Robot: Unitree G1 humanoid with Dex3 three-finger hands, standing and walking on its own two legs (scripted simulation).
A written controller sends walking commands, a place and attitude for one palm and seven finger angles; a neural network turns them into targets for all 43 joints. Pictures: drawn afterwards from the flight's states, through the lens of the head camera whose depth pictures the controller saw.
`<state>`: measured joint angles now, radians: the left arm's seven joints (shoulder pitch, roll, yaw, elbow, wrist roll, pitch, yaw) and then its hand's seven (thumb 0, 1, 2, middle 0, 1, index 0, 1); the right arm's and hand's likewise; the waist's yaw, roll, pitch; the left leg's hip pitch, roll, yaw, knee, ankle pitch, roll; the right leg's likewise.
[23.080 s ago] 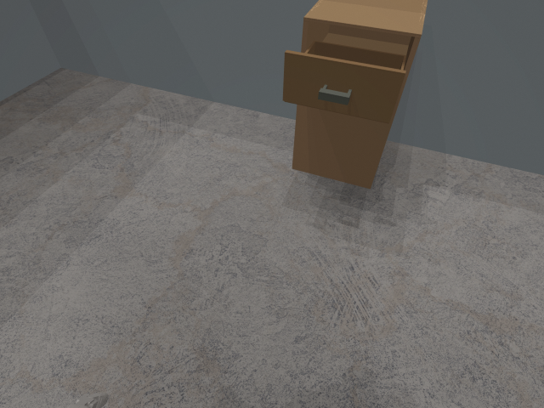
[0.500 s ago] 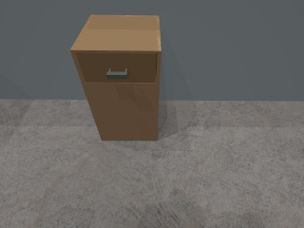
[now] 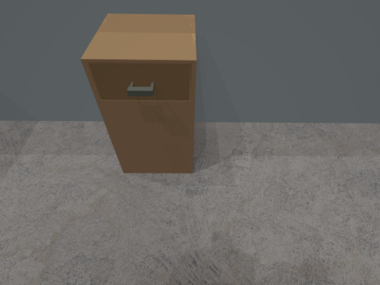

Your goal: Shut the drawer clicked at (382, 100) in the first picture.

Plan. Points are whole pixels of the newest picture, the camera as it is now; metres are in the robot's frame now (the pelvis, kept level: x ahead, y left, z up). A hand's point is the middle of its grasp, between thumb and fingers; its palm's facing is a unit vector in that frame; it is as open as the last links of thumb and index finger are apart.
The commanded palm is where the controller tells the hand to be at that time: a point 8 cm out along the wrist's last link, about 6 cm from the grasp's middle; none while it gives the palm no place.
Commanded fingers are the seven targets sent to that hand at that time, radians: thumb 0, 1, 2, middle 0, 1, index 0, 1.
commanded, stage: look to check the result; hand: left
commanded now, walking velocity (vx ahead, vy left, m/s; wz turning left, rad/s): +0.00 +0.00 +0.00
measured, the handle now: (141, 88) +0.83 +0.24 -0.09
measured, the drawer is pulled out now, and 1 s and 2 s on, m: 0.00 0.00 0.00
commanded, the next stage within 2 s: stand and wait in 0.24 s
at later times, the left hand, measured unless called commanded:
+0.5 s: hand out of the picture -0.01 +0.15 -0.18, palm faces +0.04 -0.98 -0.17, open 7.4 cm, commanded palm none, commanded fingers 0.00 0.90 0.90 -0.20 -0.30 -0.20 -0.30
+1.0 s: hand out of the picture +0.00 +0.15 -0.17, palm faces +0.05 -0.98 -0.18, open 7.4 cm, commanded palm none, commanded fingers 0.00 0.90 0.90 -0.20 -0.30 -0.20 -0.30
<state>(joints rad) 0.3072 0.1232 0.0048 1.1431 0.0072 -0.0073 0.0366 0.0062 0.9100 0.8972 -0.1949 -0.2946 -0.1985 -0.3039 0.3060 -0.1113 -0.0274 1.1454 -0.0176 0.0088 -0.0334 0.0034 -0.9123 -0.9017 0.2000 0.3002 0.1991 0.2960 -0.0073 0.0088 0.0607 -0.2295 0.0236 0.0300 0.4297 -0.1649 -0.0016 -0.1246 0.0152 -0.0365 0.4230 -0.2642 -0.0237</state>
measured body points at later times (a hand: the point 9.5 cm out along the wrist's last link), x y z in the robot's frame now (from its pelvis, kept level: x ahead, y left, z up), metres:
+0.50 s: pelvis +0.01 -0.01 +0.00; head +0.03 -0.01 +0.45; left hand -0.01 +0.20 -0.16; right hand -0.01 -0.21 -0.16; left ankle +0.04 +0.12 -0.74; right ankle -0.02 -0.10 -0.74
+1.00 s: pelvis +0.02 -0.01 +0.00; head +0.03 -0.02 +0.45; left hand +0.00 +0.20 -0.16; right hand +0.00 -0.22 -0.16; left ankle +0.04 +0.12 -0.74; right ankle -0.02 -0.10 -0.74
